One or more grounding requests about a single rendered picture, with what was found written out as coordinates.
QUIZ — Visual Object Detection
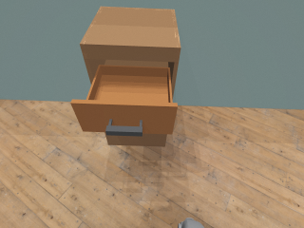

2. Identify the cabinet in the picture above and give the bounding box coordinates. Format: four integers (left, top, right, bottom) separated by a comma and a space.
80, 6, 181, 147

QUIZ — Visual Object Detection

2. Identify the drawer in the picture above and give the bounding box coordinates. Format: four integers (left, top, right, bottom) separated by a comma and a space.
70, 65, 178, 135

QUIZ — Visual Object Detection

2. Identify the handle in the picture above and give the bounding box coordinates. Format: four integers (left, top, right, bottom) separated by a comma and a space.
105, 119, 143, 137

